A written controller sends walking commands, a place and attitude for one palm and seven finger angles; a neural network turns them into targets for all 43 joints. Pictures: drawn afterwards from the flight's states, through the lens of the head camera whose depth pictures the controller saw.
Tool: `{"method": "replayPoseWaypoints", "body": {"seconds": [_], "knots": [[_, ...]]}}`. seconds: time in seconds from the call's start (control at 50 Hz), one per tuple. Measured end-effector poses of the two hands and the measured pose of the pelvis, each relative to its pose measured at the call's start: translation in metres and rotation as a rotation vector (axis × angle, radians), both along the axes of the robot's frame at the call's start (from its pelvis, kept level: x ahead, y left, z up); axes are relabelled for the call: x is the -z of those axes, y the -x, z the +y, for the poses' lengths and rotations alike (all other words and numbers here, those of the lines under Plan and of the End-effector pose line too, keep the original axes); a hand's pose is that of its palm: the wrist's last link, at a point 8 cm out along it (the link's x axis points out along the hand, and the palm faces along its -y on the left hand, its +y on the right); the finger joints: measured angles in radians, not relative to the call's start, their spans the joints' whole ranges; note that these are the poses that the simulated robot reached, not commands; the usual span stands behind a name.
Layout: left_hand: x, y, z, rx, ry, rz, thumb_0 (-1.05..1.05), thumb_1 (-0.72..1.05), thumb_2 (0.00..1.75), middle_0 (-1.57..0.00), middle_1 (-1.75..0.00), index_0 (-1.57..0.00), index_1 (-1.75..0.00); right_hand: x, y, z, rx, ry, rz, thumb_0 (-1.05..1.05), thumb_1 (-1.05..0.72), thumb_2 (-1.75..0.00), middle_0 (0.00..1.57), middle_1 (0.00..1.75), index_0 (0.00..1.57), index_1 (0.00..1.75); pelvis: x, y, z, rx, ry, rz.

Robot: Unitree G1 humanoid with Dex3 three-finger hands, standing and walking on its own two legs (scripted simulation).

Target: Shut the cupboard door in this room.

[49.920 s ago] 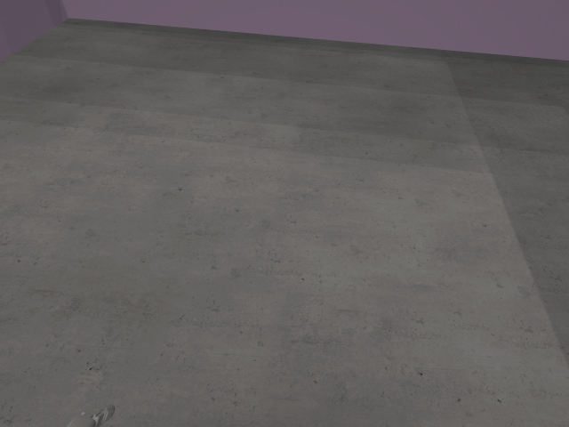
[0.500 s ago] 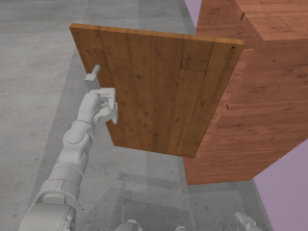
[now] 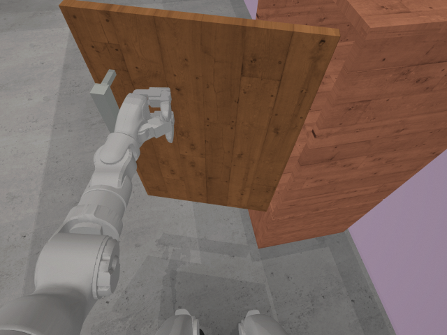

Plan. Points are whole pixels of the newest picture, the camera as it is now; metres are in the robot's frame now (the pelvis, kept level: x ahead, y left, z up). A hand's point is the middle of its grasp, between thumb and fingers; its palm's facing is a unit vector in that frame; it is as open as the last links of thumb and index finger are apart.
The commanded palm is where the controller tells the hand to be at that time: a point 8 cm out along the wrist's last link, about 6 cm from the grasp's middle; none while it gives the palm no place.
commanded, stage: push the door shut along its arc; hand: left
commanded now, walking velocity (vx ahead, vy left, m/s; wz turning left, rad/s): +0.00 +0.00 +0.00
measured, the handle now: (117, 110) +0.51 +0.16 +0.09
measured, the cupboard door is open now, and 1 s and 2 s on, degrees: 71 52 52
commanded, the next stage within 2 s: pull the fist back off the door in 0.62 s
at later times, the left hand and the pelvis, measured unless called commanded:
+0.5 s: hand (178, 111) +0.49 +0.05 +0.09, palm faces -0.39 -0.92 -0.03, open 3.3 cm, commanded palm +0.51 +0.07 +0.09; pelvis -0.01 -0.01 -0.02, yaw +2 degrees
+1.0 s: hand (205, 99) +0.54 +0.00 +0.08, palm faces +0.07 -1.00 -0.03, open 3.1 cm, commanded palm +0.50 +0.05 +0.09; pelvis +0.01 -0.01 -0.03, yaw +0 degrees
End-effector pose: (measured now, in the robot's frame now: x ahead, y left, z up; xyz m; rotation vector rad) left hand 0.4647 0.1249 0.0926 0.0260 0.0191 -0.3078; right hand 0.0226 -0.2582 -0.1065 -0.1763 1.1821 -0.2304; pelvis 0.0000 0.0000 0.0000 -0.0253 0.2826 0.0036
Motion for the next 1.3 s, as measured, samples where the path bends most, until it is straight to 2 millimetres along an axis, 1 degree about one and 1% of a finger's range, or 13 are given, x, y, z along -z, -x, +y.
{"method": "replayPoseWaypoints", "body": {"seconds": [0.08,0.16,0.5,0.74,0.76,0.84,0.9,0.94,1.0,1.06,1.18,1.26,1.3], "knots": [[0.001,-0.004,0.001,0.01,-0.005,0.006,-0.01,0.86,0.91,-1.3,-1.5,-1.3,-1.5,0.002,0.01,-0.001,0.008,-0.002,0.037,0.0,-0.9,-0.9,0.2,0.3,0.2,0.3,0.001,-0.001,-0.001,-0.002,0.002,0.006],[0.002,-0.008,0.0,0.025,-0.01,0.01,-0.03,0.86,0.92,-1.3,-1.5,-1.3,-1.5,0.003,0.013,-0.004,0.003,0.007,0.058,0.0,-0.9,-0.9,0.2,0.3,0.2,0.3,0.004,0.001,-0.003,-0.011,0.007,0.015],[-0.003,-0.03,-0.016,0.094,-0.02,0.036,0.01,0.98,1.01,-1.3,-1.5,-1.3,-1.5,0.011,0.004,-0.016,-0.037,0.054,0.04,0.0,-0.9,-0.9,0.2,0.3,0.2,0.3,0.016,0.011,-0.007,-0.04,0.023,0.066],[-0.003,-0.056,-0.034,0.131,-0.027,0.036,0.01,1.05,1.06,-1.3,-1.5,-1.3,-1.5,0.022,0.023,-0.015,-0.023,0.067,0.109,0.0,-0.9,-0.9,0.2,0.3,0.2,0.3,0.027,0.011,-0.007,-0.042,0.03,0.124],[-0.002,-0.058,-0.036,0.104,-0.004,0.042,0.01,1.03,1.05,-1.3,-1.5,-1.3,-1.5,0.022,0.026,-0.014,-0.022,0.066,0.116,0.0,-0.9,-0.9,0.2,0.3,0.2,0.3,0.028,0.011,-0.007,-0.042,0.032,0.13],[0.004,-0.063,-0.045,-0.138,0.105,0.063,0.0,0.94,1.01,-1.3,-1.5,-1.3,-1.5,0.025,0.032,-0.007,-0.036,0.024,0.14,0.0,-0.91,-0.9,0.2,0.3,0.2,0.3,0.029,0.007,-0.006,-0.035,0.031,0.154],[0.008,-0.059,-0.055,-0.304,0.134,0.044,0.0,0.92,0.97,-1.3,-1.5,-1.3,-1.5,0.027,0.034,0.001,-0.05,-0.027,0.15,0.0,-0.91,-0.9,0.2,0.3,0.2,0.3,0.028,0.002,-0.007,-0.022,0.024,0.164],[0.01,-0.054,-0.063,-0.367,0.093,0.008,0.0,0.91,0.96,-1.3,-1.5,-1.3,-1.5,0.029,0.035,0.006,-0.055,-0.063,0.153,0.0,-0.91,-0.9,0.2,0.3,0.2,0.3,0.028,-0.002,-0.008,-0.014,0.018,0.165],[0.012,-0.048,-0.073,-0.374,0.0,-0.049,0.0,0.92,0.94,-1.3,-1.5,-1.3,-1.5,0.032,0.035,0.012,-0.039,-0.108,0.155,0.0,-0.91,-0.9,0.2,0.3,0.2,0.3,0.026,-0.006,-0.011,-0.002,0.007,0.153],[0.012,-0.042,-0.077,-0.351,-0.043,-0.057,0.0,0.92,0.93,-1.3,-1.5,-1.3,-1.5,0.03,0.035,0.015,-0.005,-0.136,0.152,0.0,-0.91,-0.9,0.2,0.3,0.2,0.3,0.021,-0.01,-0.015,0.011,-0.004,0.127],[0.002,-0.026,-0.061,-0.39,0.011,0.0,0.01,0.9,0.91,-1.3,-1.5,-1.3,-1.49,0.015,0.023,0.008,0.019,-0.148,0.118,0.0,-0.91,-0.9,0.2,0.3,0.2,0.3,0.0,-0.02,-0.023,0.033,-0.023,0.06],[-0.01,-0.009,-0.049,-0.387,0.021,-0.062,0.01,0.9,0.9,-1.3,-1.5,-1.3,-1.5,0.004,0.005,-0.006,-0.02,-0.124,0.076,0.0,-0.91,-0.9,0.2,0.3,0.2,0.3,-0.008,-0.024,-0.029,0.026,-0.027,0.027],[-0.011,0.002,-0.046,-0.364,0.007,-0.085,0.01,0.9,0.9,-1.3,-1.5,-1.3,-1.5,0.0,-0.007,-0.015,-0.043,-0.107,0.056,0.0,-0.91,-0.9,0.2,0.3,0.2,0.3,-0.009,-0.024,-0.031,0.017,-0.026,0.013]]}}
